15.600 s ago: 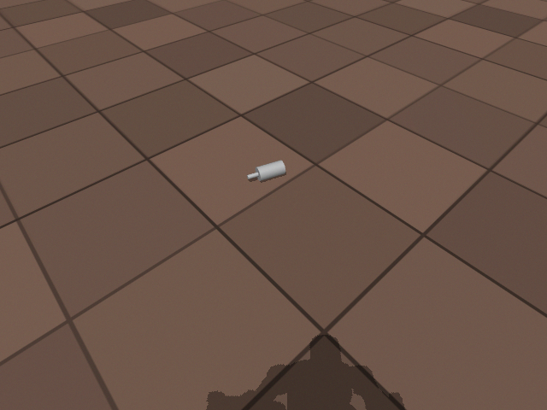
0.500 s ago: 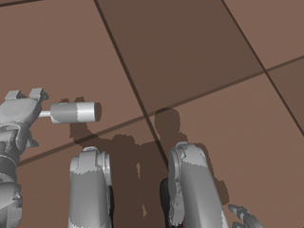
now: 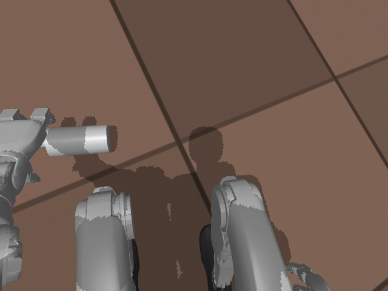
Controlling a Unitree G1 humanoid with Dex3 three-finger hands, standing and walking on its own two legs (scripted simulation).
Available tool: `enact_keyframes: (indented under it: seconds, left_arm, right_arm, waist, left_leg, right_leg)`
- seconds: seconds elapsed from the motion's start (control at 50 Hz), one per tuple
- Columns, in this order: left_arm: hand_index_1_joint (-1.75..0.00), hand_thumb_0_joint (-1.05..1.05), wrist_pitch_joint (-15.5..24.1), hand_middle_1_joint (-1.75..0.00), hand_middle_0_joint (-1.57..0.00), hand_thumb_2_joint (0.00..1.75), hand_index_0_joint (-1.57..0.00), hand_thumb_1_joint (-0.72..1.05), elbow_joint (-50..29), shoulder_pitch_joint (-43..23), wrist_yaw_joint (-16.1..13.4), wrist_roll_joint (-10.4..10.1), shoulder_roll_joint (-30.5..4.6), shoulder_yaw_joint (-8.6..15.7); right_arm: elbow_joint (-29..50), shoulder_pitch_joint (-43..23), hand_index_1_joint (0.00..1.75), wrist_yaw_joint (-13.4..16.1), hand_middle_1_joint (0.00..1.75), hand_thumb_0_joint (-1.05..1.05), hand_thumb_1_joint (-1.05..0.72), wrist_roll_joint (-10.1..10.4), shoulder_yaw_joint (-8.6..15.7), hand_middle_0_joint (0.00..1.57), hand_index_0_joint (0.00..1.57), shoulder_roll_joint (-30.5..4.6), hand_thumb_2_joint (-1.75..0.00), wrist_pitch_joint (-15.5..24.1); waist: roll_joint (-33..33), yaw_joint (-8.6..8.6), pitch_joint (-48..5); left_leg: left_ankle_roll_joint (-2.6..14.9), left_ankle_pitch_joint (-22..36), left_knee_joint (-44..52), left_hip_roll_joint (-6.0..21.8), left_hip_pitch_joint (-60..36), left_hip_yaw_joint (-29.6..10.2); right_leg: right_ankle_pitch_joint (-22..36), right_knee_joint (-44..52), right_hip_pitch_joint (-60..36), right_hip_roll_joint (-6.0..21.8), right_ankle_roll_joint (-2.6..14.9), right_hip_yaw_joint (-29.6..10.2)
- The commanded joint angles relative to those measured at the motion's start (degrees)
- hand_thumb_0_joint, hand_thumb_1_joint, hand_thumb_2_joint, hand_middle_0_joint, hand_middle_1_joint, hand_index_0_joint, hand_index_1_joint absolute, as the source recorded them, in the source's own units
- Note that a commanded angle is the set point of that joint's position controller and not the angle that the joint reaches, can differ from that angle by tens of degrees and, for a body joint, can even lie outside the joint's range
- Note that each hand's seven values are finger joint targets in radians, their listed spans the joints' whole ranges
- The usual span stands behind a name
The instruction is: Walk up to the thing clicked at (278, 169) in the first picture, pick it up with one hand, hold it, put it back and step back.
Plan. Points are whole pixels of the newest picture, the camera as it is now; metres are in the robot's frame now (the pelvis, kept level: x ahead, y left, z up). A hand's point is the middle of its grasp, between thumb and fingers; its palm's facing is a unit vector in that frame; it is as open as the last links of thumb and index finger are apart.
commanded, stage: rise first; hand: left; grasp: from above
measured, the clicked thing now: (68, 141) +0.47 +0.29 -0.30
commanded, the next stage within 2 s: approach in 0.28 s
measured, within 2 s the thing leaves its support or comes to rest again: neither
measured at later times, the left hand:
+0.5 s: hand (40, 148) +0.42 +0.31 -0.18, palm faces -0.45 -0.05 -0.89, open 14.0 cm
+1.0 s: hand (67, 116) +0.49 +0.26 -0.18, palm faces -0.41 -0.01 -0.91, open 14.3 cm
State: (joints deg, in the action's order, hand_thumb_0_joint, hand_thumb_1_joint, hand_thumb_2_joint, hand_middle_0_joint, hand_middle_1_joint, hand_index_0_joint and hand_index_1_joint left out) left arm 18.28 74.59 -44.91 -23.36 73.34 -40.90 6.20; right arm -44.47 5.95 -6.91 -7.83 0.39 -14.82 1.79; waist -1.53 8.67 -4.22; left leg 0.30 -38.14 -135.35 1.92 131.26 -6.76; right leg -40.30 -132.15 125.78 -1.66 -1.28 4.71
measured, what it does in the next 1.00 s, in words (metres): stands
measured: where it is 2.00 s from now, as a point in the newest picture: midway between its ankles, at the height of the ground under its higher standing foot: (173, 282)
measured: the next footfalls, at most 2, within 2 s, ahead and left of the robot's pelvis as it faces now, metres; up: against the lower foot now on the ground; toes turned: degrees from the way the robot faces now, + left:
none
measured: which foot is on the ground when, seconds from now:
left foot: down 0.00-1.00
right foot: down 0.00-1.00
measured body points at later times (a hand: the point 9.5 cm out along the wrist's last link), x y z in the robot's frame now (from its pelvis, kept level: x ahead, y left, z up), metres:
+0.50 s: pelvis +0.01 +0.00 -0.01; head +0.24 +0.07 +0.37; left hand +0.44 +0.31 -0.13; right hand +0.09 -0.28 -0.12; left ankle +0.08 +0.13 -0.31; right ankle +0.09 -0.12 -0.31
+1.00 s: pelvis +0.00 +0.00 -0.01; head +0.25 +0.03 +0.36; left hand +0.51 +0.26 -0.12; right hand +0.02 -0.28 -0.12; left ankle +0.08 +0.13 -0.31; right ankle +0.09 -0.12 -0.31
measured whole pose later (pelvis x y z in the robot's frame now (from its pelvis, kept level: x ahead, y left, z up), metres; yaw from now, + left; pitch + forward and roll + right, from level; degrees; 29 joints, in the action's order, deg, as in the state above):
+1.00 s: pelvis +0.00 +0.00 -0.01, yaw -2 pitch +34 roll -7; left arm 4.4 85.1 -57.3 -25.4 70.3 -41.8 6.0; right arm -42.4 9.1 -8.1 -7.9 -4.9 -15.9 2.5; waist 1.5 16.7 -1.1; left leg -0.1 -39.4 -138.2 3.2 133.7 -8.1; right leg -39.8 -134.3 129.4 -3.2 -0.9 5.7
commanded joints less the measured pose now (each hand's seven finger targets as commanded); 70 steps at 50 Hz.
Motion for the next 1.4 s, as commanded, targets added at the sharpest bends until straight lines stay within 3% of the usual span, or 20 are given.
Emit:
enact_keyframes:
  seconds: [0.0, 0.06, 0.34, 0.36, 0.4, 0.56, 0.64, 0.68, 0.76, 0.84, 0.94, 1.02, 1.06, 1.08, 1.12, 1.14, 1.18, 1.22, 1.32, 1.38]
  left_arm:
    - [-0.91, 0.00, -0.7, -0.92, -0.15, 0.93, -0.15, -0.46, -6.3, -14.7, -3.2, -1.1, -15.0, 3.3]
    - [-0.93, 0.00, -1.0, -0.93, -0.13, 0.95, -0.13, -0.48, -5.9, -15.7, -3.6, -1.1, -14.6, 2.9]
    - [-1.00, 0.00, -2.3, -1.01, -0.08, 0.98, -0.08, -0.53, -5.0, -15.9, -3.4, -1.8, -15.6, 3.6]
    - [-1.00, 0.00, -2.3, -0.96, -0.08, 1.06, -0.05, -0.61, -5.0, -15.7, -3.4, -1.6, -14.9, 3.0]
    - [-1.02, 0.00, -2.2, -1.04, -0.06, 0.98, -0.08, -0.53, -5.1, -17.6, -3.4, -1.7, -12.5, 0.9]
    - [-1.03, 0.00, -2.0, -1.04, -0.06, 0.99, -0.07, -0.55, -2.7, -28.3, -5.0, -0.8, -5.9, -5.7]
    - [-1.03, 0.00, -4.8, -1.04, -0.06, 1.00, -0.07, -0.54, 2.0, -31.9, -8.6, 1.1, -8.4, -4.6]
    - [-1.02, 0.00, -6.8, -1.03, -0.06, 1.00, -0.07, -0.55, 4.2, -32.6, -10.2, 2.4, -11.6, -1.9]
    - [-1.02, 0.00, -11.1, -1.01, -0.06, 1.02, -0.06, -0.58, 4.6, -33.0, -11.0, 2.3, -15.3, 1.0]
    - [-1.01, 0.00, -14.4, -0.99, -0.07, 1.04, -0.05, -0.60, 4.8, -29.8, -8.4, 0.1, -17.7, 1.6]
    - [-1.02, 0.00, -15.6, -1.02, -0.06, 1.00, -0.06, -0.56, 8.1, -18.7, -1.5, -5.4, -16.8, 1.2]
    - [-1.05, 0.00, -11.9, -1.06, -0.06, 0.98, -0.08, -0.54, 5.2, -18.4, 6.1, -7.6, -14.2, -2.3]
    - [-1.06, 0.00, -8.0, -1.08, -0.06, 0.97, -0.08, -0.53, 3.3, -18.2, 7.9, -9.1, -11.0, -3.7]
    - [-1.06, 0.00, -5.7, -1.08, -0.06, 0.95, -0.09, -0.52, 1.0, -19.6, 8.3, -9.6, -8.6, -4.9]
    - [-1.06, 0.00, -0.8, -1.10, -0.07, 0.94, -0.10, -0.50, -5.1, -22.4, 7.3, -9.6, -8.6, -5.5]
    - [-1.05, 0.00, 1.7, -1.09, -0.07, 0.94, -0.10, -0.50, -10.7, -24.3, 5.9, -9.7, -9.5, -4.8]
    - [-1.05, 0.00, 4.2, -1.09, -0.07, 0.92, -0.11, -0.49, -20.7, -18.8, 1.7, -8.7, -11.2, -1.8]
    - [-1.04, 0.00, 3.8, -1.08, -0.07, 0.92, -0.10, -0.49, -23.7, -16.7, -3.6, -5.2, -11.2, -0.7]
    - [-0.99, 0.00, -3.2, -0.97, -0.09, 1.07, -0.07, -0.56, -9.1, -28.1, -13.8, 2.8, -12.1, 0.8]
    - [-0.98, 0.00, -8.3, -0.98, -0.07, 1.04, -0.06, -0.56, 1.6, -31.7, -15.6, 4.3, -10.1, -1.4]
  right_arm:
    - [1.2, 9.9, 0.30, 0.9, 0.30, 0.00, -0.91, 0.0, 4.3, 0.20, 0.20, -13.4, -0.90, 0.6]
    - [1.2, 10.2, 0.30, 0.9, 0.30, 0.00, -0.91, -0.2, 4.0, 0.20, 0.20, -13.7, -0.90, 0.8]
    - [1.2, 10.9, 0.30, 0.8, 0.30, 0.00, -0.91, -0.3, 3.7, 0.20, 0.20, -13.4, -0.90, 1.0]
    - [0.9, 11.0, 0.30, 0.8, 0.30, 0.00, -0.92, -0.3, 3.6, 0.20, 0.20, -13.3, -0.91, 1.0]
    - [1.0, 11.0, 0.30, 0.7, 0.30, 0.00, -0.91, -0.5, 3.4, 0.20, 0.20, -13.3, -0.90, 1.0]
    - [-0.4, 13.6, 0.30, 0.6, 0.30, 0.00, -0.91, -1.1, 2.4, 0.20, 0.20, -13.9, -0.90, 1.9]
    - [-0.3, 13.0, 0.30, 0.7, 0.30, 0.00, -0.91, -1.7, 1.1, 0.20, 0.20, -14.8, -0.90, 2.4]
    - [0.2, 13.0, 0.30, 0.7, 0.30, 0.00, -0.91, -2.0, 0.5, 0.20, 0.20, -15.2, -0.90, 2.4]
    - [2.0, 12.1, 0.30, 0.1, 0.30, 0.00, -0.91, -1.8, -0.6, 0.20, 0.20, -15.4, -0.90, 2.2]
    - [3.7, 11.4, 0.30, -0.3, 0.30, 0.00, -0.91, -0.7, -1.5, 0.20, 0.20, -15.3, -0.90, 2.0]
    - [4.0, 11.8, 0.30, -0.4, 0.30, 0.00, -0.91, 0.4, -1.5, 0.20, 0.20, -13.5, -0.90, 1.1]
    - [3.1, 13.5, 0.30, -0.4, 0.30, 0.00, -0.91, 0.8, -1.1, 0.20, 0.20, -14.4, -0.90, 1.0]
    - [2.7, 13.8, 0.30, -0.4, 0.30, 0.00, -0.91, 0.3, -1.1, 0.20, 0.20, -14.4, -0.90, 0.9]
    - [2.6, 14.5, 0.30, -0.5, 0.30, 0.00, -0.91, 0.2, -0.7, 0.20, 0.20, -15.1, -0.90, 1.0]
    - [2.2, 15.2, 0.30, -0.4, 0.30, 0.00, -0.91, -0.2, 0.0, 0.20, 0.20, -15.4, -0.89, 1.2]
    - [2.2, 15.4, 0.30, -0.2, 0.30, 0.00, -0.91, -0.5, 0.7, 0.20, 0.20, -15.6, -0.89, 1.3]
    - [3.7, 13.5, 0.30, 0.0, 0.30, 0.00, -0.91, -0.9, 1.7, 0.20, 0.20, -15.2, -0.90, 1.3]
    - [3.7, 11.0, 0.30, 0.1, 0.30, 0.00, -0.91, -1.2, 2.6, 0.20, 0.20, -15.1, -0.90, 0.7]
    - [0.7, 8.6, 0.30, 1.0, 0.30, 0.00, -0.90, -1.6, 2.5, 0.20, 0.20, -15.3, -0.90, 0.3]
    - [-0.2, 8.3, 0.30, 0.4, 0.30, 0.00, -0.91, -1.8, 1.4, 0.20, 0.20, -15.4, -0.90, 0.8]
  waist:
    - [15.0, -0.60, -36.8]
    - [14.7, 0.25, -36.3]
    - [13.8, 0.32, -37.7]
    - [14.2, 0.29, -37.3]
    - [14.2, 2.02, -36.9]
    - [15.2, 6.78, -36.4]
    - [18.8, 7.27, -35.3]
    - [20.3, 7.15, -35.6]
    - [23.1, 6.10, -39.2]
    - [20.8, 4.92, -41.8]
    - [9.7, 4.36, -35.8]
    - [5.7, 6.14, -31.0]
    - [5.9, 6.24, -31.1]
    - [5.6, 7.54, -31.2]
    - [8.5, 7.13, -32.6]
    - [11.4, 5.83, -36.3]
    - [19.3, 2.69, -43.3]
    - [23.3, 1.90, -45.2]
    - [23.7, 6.27, -34.0]
    - [21.9, 7.36, -32.1]
  left_leg:
    - [1.35, 7.2, 14.4, -1.1, -32.5, 3.5]
    - [1.45, 7.2, 13.8, -1.1, -31.9, 3.4]
    - [1.61, 9.2, 12.1, -1.2, -30.6, 4.0]
    - [1.56, 9.5, 12.2, -1.2, -30.8, 4.0]
    - [1.67, 9.6, 11.6, -1.2, -29.7, 4.1]
    - [1.32, 9.4, 10.4, -0.9, -30.2, 2.9]
    - [0.81, 8.2, 11.0, -0.6, -30.7, 2.6]
    - [0.69, 8.4, 11.3, -0.6, -31.3, 2.8]
    - [0.80, 10.2, 11.5, -0.7, -31.9, 3.7]
    - [2.06, 11.6, 9.7, -0.8, -29.2, 4.7]
    - [3.65, 8.5, 8.9, -1.1, -18.0, 5.1]
    - [3.86, 7.0, 8.2, -1.5, -14.6, 4.2]
    - [3.20, 7.0, 8.2, -1.6, -15.0, 3.4]
    - [2.94, 6.8, 7.6, -1.6, -15.8, 3.0]
    - [2.04, 6.7, 7.4, -1.6, -19.2, 2.6]
    - [1.46, 8.0, 7.6, -1.5, -23.7, 2.6]
    - [0.14, 11.2, 8.4, -1.2, -33.0, 2.8]
    - [-0.38, 12.9, 9.4, -0.7, -37.7, 2.6]
    - [-0.79, 7.4, 11.3, -0.2, -32.4, 2.4]
    - [-0.13, 5.2, 11.7, -0.5, -31.0, 2.5]
  right_leg:
    - [10.0, 13.4, -12.2, -1.1, 3.21, 3.6]
    - [10.2, 13.3, -11.8, -1.1, 3.02, 3.8]
    - [12.6, 13.2, -14.8, -1.3, 3.24, 3.4]
    - [12.9, 13.0, -14.7, -1.3, 3.25, 3.4]
    - [13.7, 13.4, -14.8, -1.5, 3.09, 3.4]
    - [13.9, 13.1, -12.8, -2.0, 2.96, 4.8]
    - [12.9, 11.4, -10.1, -1.9, 3.26, 5.5]
    - [13.1, 11.0, -10.2, -1.7, 3.26, 5.5]
    - [15.3, 10.4, -12.4, -1.6, 3.67, 5.1]
    - [17.8, 11.4, -17.4, -2.0, 3.22, 3.9]
    - [15.0, 14.1, -24.4, -2.5, 1.81, 2.3]
    - [13.2, 14.2, -23.6, -2.3, 1.56, 2.1]
    - [13.0, 13.7, -23.8, -2.5, 1.69, 3.1]
    - [12.8, 13.5, -23.0, -2.4, 1.76, 3.5]
    - [11.8, 13.5, -22.0, -2.5, 2.17, 4.0]
    - [12.7, 13.7, -22.3, -2.5, 2.39, 4.1]
    - [14.7, 11.7, -21.3, -2.2, 3.12, 4.2]
    - [15.8, 9.4, -17.0, -2.1, 3.73, 4.6]
    - [12.1, 8.6, -5.5, -1.1, 3.99, 5.9]
    - [10.7, 9.7, -3.2, -1.1, 4.19, 6.0]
